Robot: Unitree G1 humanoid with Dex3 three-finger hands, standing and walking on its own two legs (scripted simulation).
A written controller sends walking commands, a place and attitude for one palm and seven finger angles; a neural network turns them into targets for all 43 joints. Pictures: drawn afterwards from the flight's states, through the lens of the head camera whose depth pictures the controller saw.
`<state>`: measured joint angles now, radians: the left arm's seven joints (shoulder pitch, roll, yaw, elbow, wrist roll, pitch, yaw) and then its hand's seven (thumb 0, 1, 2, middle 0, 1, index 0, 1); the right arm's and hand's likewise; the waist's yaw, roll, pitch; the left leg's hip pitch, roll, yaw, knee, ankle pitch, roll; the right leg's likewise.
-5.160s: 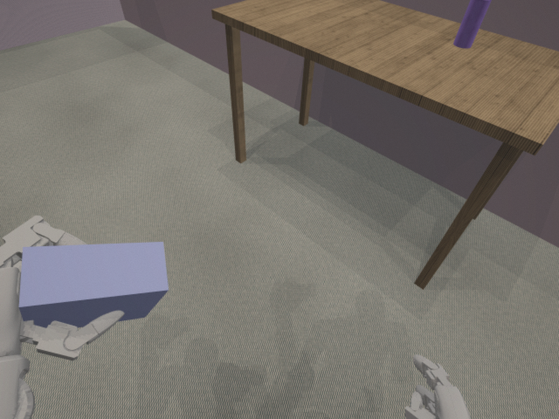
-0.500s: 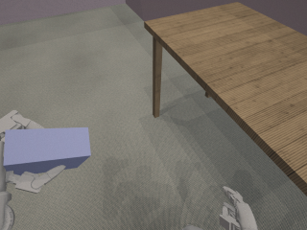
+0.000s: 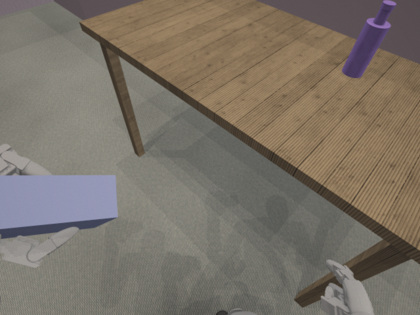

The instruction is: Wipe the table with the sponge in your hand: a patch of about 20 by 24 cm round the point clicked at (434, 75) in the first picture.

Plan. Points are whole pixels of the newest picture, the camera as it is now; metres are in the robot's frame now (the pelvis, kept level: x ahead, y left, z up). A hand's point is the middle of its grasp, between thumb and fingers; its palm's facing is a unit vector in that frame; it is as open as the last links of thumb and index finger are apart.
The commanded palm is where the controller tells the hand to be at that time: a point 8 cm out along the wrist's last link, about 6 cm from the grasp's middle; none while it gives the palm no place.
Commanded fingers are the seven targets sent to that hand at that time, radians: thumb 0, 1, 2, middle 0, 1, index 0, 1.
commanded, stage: turn to face it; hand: left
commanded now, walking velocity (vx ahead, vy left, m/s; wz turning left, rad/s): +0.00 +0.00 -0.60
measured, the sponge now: (72, 206) +0.23 +0.21 +0.16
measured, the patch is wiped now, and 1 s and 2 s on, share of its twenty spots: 0.00 0.00 0.00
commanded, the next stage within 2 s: take the last steps up to it in 1.68 s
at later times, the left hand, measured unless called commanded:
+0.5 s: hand (156, 214) +0.21 +0.09 +0.18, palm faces +0.04 -0.84 -0.54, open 9.8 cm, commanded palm +0.18 +0.16 +0.19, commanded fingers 0.00 0.10 1.30 -1.20 -1.60 -1.20 -1.60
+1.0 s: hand (251, 257) +0.17 -0.03 +0.17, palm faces -0.19 -0.84 -0.50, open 9.8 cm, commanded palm +0.15 +0.06 +0.19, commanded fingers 0.00 0.10 1.30 -1.20 -1.60 -1.20 -1.60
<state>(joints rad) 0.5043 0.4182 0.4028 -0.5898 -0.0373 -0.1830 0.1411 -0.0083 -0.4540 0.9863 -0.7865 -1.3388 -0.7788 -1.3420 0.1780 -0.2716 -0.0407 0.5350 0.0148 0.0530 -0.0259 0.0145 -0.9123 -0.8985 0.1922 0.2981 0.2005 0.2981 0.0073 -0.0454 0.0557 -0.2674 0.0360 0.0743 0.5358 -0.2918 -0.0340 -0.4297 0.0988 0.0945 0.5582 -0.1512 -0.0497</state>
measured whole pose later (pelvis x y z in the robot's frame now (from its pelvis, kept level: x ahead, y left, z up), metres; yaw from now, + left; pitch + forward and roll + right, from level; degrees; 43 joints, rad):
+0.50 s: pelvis -0.07 -0.05 +0.00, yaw -19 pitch +0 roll +2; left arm 0.55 0.43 0.41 -0.60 -0.05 -0.19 0.14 -0.01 -0.45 0.99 -0.78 -1.34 -0.78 -1.34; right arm 0.16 -0.24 -0.02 0.56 0.01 0.06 -0.02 0.01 -0.91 -0.90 0.20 0.30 0.20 0.30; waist -0.02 0.00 0.12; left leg -0.43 0.06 0.05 0.93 -0.46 -0.09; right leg -0.38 0.05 0.03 0.54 -0.16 -0.07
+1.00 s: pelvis -0.15 -0.07 -0.01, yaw -37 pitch -1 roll +0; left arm 0.44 0.39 0.38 -0.54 -0.03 -0.18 0.13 -0.01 -0.45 0.99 -0.78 -1.34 -0.78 -1.35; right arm 0.15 -0.18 0.02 0.55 0.02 0.01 0.01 0.01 -0.91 -0.90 0.20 0.30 0.21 0.30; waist 0.00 0.05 0.15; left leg -0.44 0.13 0.04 1.08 -0.49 -0.09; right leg -0.37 0.03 -0.07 0.65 -0.26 -0.07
